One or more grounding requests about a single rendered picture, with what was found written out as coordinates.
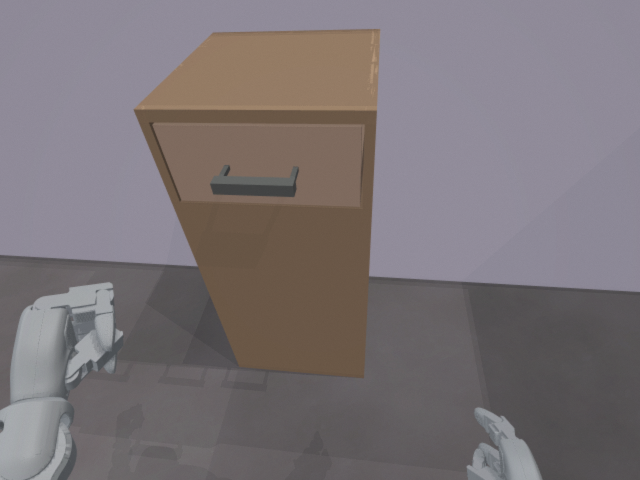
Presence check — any drawer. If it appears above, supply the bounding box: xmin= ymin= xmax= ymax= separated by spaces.
xmin=152 ymin=123 xmax=365 ymax=207

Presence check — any cabinet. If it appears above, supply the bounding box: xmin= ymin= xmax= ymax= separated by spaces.
xmin=133 ymin=29 xmax=380 ymax=378

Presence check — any robot left hand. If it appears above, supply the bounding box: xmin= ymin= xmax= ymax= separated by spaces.
xmin=10 ymin=282 xmax=124 ymax=404

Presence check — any robot left forearm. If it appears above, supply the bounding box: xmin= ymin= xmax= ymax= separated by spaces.
xmin=0 ymin=397 xmax=77 ymax=480

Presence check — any robot right hand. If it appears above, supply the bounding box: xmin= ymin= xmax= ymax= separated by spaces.
xmin=467 ymin=407 xmax=543 ymax=480

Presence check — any handle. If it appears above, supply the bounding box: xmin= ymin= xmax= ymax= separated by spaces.
xmin=210 ymin=165 xmax=299 ymax=197

